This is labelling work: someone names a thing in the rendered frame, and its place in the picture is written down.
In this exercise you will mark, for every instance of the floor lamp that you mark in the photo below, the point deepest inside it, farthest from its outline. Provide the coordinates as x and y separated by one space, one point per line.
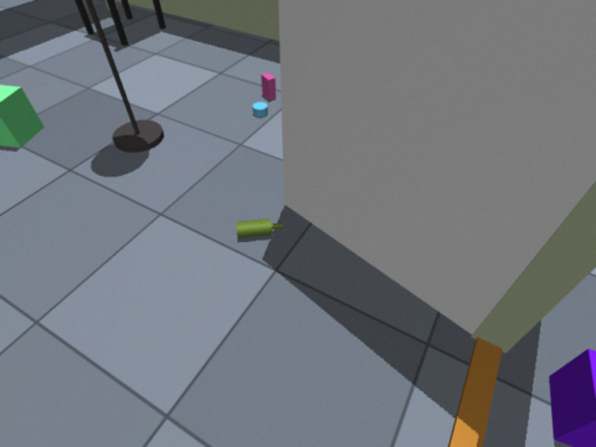
135 136

